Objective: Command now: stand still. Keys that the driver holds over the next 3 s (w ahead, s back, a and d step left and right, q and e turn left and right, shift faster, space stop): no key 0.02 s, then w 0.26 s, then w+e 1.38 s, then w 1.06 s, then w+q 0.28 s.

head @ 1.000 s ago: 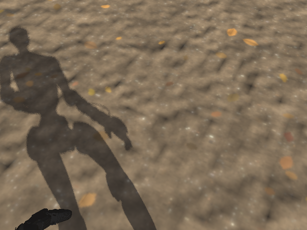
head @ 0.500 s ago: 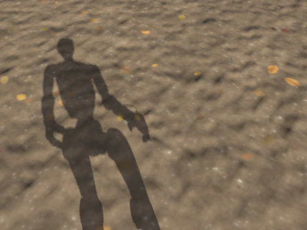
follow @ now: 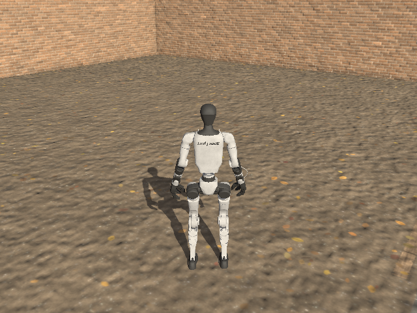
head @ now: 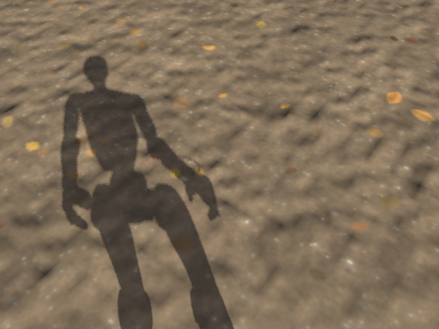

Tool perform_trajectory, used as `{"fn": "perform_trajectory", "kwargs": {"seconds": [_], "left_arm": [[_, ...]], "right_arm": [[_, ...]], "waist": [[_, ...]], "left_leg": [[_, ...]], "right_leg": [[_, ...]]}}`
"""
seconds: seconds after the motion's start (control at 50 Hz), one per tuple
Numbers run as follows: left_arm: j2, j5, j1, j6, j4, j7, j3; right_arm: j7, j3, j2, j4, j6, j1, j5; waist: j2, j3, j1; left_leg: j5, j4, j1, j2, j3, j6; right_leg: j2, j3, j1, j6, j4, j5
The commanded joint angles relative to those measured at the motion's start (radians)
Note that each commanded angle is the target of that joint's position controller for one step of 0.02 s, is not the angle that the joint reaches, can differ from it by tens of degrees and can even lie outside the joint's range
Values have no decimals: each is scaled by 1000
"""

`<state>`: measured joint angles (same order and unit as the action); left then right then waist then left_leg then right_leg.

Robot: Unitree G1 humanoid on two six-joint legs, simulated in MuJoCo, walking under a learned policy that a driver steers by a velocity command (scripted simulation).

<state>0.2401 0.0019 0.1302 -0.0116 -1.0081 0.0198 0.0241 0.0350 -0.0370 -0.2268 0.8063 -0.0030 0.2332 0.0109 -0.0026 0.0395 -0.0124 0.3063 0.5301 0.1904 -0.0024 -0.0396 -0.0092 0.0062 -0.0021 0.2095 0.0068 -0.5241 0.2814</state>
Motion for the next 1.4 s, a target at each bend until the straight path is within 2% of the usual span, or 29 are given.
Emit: {"fn": "perform_trajectory", "kwargs": {"seconds": [0.02, 0.12, 0.22, 0.3, 0.34, 0.36, 0.38, 0.4, 0.42, 0.46, 0.52, 0.58, 0.66, 0.72, 0.74, 0.76, 0.78, 0.8, 0.84, 0.9, 0.98, 1.14, 1.22, 1.24, 1.26, 1.28, 1.3, 1.32, 1.4], "left_arm": [[109, 0, -7, 6, 15, 7, 21], [121, -20, 27, 19, -7, 12, 30], [121, -32, 106, 87, -23, -7, 35], [190, -38, 197, 103, -43, -20, 51], [175, -43, 134, 103, -10, -24, 48], [174, -46, 14, 100, 36, -27, 47], [140, -42, -118, 113, 99, -31, 40], [83, -18, -46, 132, 96, -37, 32], [104, -39, -15, 135, 87, -38, 36], [71, -75, -39, 122, 108, -39, 31], [20, -47, -53, 100, 138, -50, 22], [-29, -23, -175, 87, 208, -66, -2], [52, -25, -211, 78, 280, -78, 17], [156, -31, 54, 62, 229, -82, 75], [205, -29, 202, 49, 197, -68, 104], [279, -24, 262, 42, 192, -50, 114], [251, -13, 255, 54, 207, -47, 101], [200, -11, 202, 70, 209, -46, 90], [146, -15, 48, 94, 249, -55, 72], [128, -10, -6, 96, 278, -50, 62], [176, -9, 84, 92, 272, -21, 74], [174, -34, 230, 62, 250, -3, 76], [149, -22, 208, 53, 269, 0, 69], [88, -11, 201, 59, 286, -7, 47], [39, -37, 314, 70, 316, -8, 31], [129, -46, 333, 74, 312, -7, 40], [195, -45, 253, 68, 312, -7, 59], [192, -34, 195, 61, 321, -5, 63], [115, -33, 163, 43, 350, -19, 62]], "right_arm": [[6, -25, -104, -23, 13, 12, -1], [14, -30, -115, 13, 21, 41, -18], [-8, -29, -93, 21, 88, 43, -36], [-28, -17, -46, -6, 128, 12, -43], [-37, -26, -70, 27, 143, 81, -37], [-39, -37, -83, 83, 145, 217, -38], [-35, -74, -188, 158, 141, 435, -29], [-32, -79, -211, 186, 119, 494, -22], [-32, -50, -121, 175, 107, 466, -4], [-31, -34, -87, 146, 95, 342, 0], [-29, -7, -48, 119, 93, 202, 6], [-5, -14, -115, 123, 108, 187, 2], [7, -31, -175, 148, 113, 209, -18], [13, -40, -203, 124, 86, 158, -11], [10, -38, -206, 107, 89, 144, -8], [-15, 2, -61, 68, 107, 229, 20], [-36, 8, -68, 44, 150, 212, -13], [-41, -16, -151, 1, 174, 91, -50], [-23, -26, -164, -13, 178, 42, -37], [-12, -39, -153, -25, 136, 90, -5], [2, -33, -129, -100, 115, -71, 17], [-34, -24, -135, -186, 140, -294, -18], [-36, -54, -197, -153, 161, -123, -18], [-28, -69, -247, -138, 164, 23, 0], [-25, -91, -326, -109, 148, 141, 17], [-33, -80, -259, -107, 138, 146, -8], [-31, -60, -183, -124, 131, 98, -13], [-30, -52, -162, -131, 123, 50, -7], [-36, -40, -127, -105, 124, -10, -1]], "waist": [[-5, -36, -2], [1, 88, -1], [27, 81, -18], [186, 72, -11], [144, 48, 44], [104, 17, 128], [-99, -63, 223], [-326, -100, 182], [-193, -63, 148], [-72, 39, 93], [-82, 85, 33], [-68, 104, 48], [-110, 49, 8], [-148, -130, -140], [-102, -188, -211], [192, -294, -118], [182, -428, -116], [108, -243, -122], [-58, -64, -14], [-1, -32, 62], [37, 1, 16], [77, -39, -74], [127, -110, 32], [50, -237, 99], [-241, -369, 71], [-272, -344, 74], [-157, -207, 96], [-84, -121, 86], [-116, -25, 30]], "left_leg": [[-241, -87, 17, 33, -27, 19], [402, -104, 154, 16, -40, 77], [312, -43, 196, 35, -74, 111], [105, 145, 296, -20, 43, 102], [43, 49, 184, -14, 40, 107], [-46, -83, -49, -10, 24, 111], [-274, -178, -401, 104, -168, 140], [-651, -161, -645, 298, -409, 184], [-696, -138, -598, 368, -413, 215], [-696, -195, -542, 346, -255, 193], [-601, -332, -271, 227, -29, 124], [-529, -420, -58, 168, 108, 117], [-951, -319, -199, 236, 152, 103], [-1243, 80, -225, 243, 182, 68], [-1047, 338, -36, 204, 181, 41], [-9, 784, 360, 14, 157, -5], [259, 995, 512, -61, -71, 15], [167, 967, 608, 0, -107, 45], [29, 789, 520, 82, -78, 48], [-16, 644, 382, 134, -67, 6], [-225, 390, 407, 114, -23, -54], [-348, -27, 326, 15, -57, -48], [-223, -129, 50, 18, -46, 31], [-193, -99, -205, 164, -168, 101], [10, -159, -547, 388, -582, 262], [221, -213, -550, 448, -773, 279], [227, -230, -437, 403, -627, 232], [101, -242, -316, 351, -475, 195], [-177, -342, -86, 242, -182, 174]], "right_leg": [[33, 38, -26, -19, 83, -179], [23, 63, 114, -83, 91, 434], [85, 181, 65, -147, 102, 393], [269, 504, -70, -272, 230, 264], [242, 451, -44, -255, 141, -55], [177, 339, 99, -207, 28, -262], [17, 128, 344, -112, -325, -443], [-99, 55, 653, -48, -594, 176], [-60, 160, 747, -72, -703, 275], [-7, 167, 857, -99, -772, 161], [19, 61, 657, -78, -567, -66], [3, -60, 408, -36, -265, -260], [-40, -105, 300, -104, -125, -240], [-106, -113, -22, -183, -82, -210], [-67, -6, -280, -220, -43, -200], [210, 481, -603, -380, -13, -105], [340, 892, -656, -488, 202, 106], [292, 766, -521, -416, 271, 141], [203, 538, -180, -339, 318, -2], [125, 391, 52, -317, 358, -120], [73, 307, 166, -295, 363, -158], [85, 406, -19, -229, 211, -79], [65, 453, -47, -177, 16, -196], [9, 372, 63, -140, -235, -138], [-139, 200, 410, -64, -542, 209], [-59, 193, 570, -47, -712, 303], [-17, 194, 615, -35, -774, 209], [15, 158, 595, -24, -774, 131], [86, 109, 497, -12, -665, 10]]}}
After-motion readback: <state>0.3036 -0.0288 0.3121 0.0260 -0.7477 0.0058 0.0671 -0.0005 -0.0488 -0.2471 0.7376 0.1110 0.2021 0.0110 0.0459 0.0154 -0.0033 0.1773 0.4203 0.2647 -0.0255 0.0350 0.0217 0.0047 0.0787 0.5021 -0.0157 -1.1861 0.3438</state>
